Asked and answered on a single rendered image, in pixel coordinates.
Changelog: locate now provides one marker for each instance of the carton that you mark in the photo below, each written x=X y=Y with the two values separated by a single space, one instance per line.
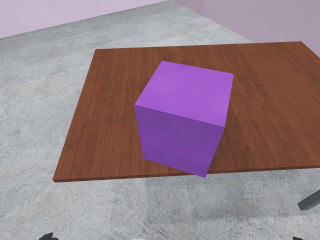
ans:
x=181 y=115

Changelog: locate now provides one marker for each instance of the table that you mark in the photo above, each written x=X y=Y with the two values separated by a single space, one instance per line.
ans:
x=272 y=122

